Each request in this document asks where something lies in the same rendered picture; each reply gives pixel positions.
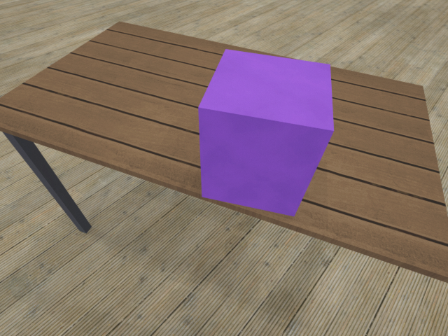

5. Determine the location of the carton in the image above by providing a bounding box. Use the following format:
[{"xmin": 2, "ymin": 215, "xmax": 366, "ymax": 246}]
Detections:
[{"xmin": 198, "ymin": 49, "xmax": 334, "ymax": 216}]

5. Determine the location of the table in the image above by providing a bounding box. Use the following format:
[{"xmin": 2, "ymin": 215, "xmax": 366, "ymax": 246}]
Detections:
[{"xmin": 0, "ymin": 21, "xmax": 448, "ymax": 283}]

